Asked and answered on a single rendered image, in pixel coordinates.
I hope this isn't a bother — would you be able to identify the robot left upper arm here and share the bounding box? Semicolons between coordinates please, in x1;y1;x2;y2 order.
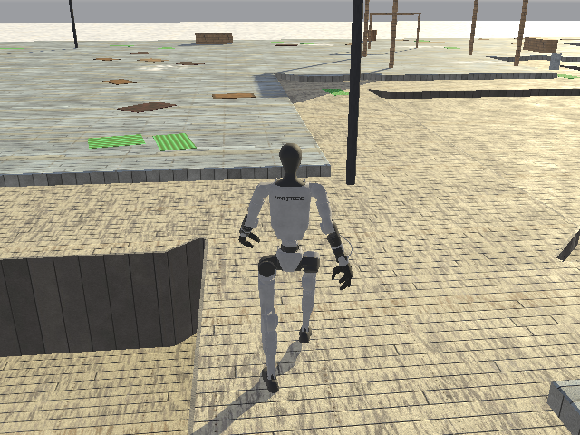
244;182;272;228

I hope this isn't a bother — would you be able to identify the robot right upper arm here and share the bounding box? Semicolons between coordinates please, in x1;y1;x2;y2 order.
309;182;335;235

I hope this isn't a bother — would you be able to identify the left robot foot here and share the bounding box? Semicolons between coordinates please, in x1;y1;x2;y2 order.
262;367;279;393

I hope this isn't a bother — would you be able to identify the right robot forearm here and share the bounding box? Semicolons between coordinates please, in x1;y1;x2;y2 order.
327;219;349;266

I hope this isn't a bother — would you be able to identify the robot right hand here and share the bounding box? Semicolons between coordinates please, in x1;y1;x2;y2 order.
332;263;353;290

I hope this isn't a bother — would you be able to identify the robot left hand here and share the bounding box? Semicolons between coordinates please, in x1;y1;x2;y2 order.
239;232;260;248

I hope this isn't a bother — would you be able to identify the left robot forearm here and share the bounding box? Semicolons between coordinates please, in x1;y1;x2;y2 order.
239;214;253;237

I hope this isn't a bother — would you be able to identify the robot right shin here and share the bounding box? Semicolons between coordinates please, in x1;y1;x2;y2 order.
302;276;316;332

